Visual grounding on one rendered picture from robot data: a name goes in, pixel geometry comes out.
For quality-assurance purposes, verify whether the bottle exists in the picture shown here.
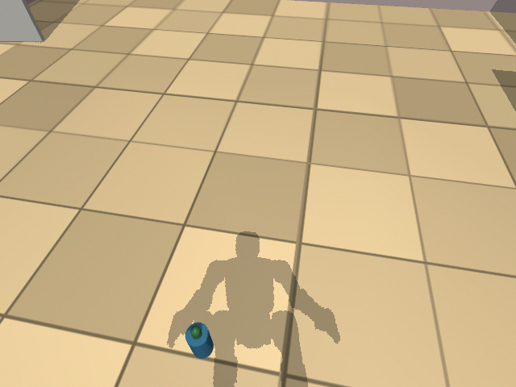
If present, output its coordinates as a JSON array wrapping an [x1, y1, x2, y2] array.
[[185, 322, 214, 359]]

